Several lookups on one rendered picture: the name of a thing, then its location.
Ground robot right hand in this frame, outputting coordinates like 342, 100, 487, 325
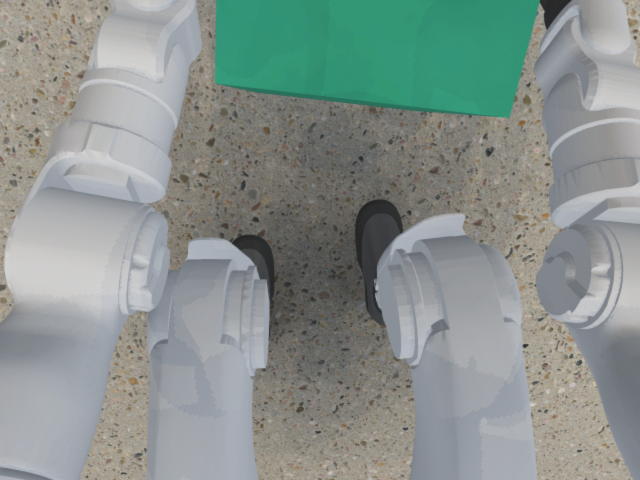
540, 0, 572, 29

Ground robot right forearm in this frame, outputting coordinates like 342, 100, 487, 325
534, 0, 640, 229

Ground robot left foot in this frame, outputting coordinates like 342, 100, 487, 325
232, 235, 274, 338

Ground carton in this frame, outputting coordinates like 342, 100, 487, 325
215, 0, 540, 118

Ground right robot upper arm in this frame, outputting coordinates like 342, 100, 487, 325
536, 220, 640, 480

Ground left robot upper arm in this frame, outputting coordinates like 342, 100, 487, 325
0, 187, 170, 480

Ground robot left forearm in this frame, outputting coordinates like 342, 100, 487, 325
4, 0, 202, 294

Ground left robot shin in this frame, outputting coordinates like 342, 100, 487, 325
146, 238, 260, 356

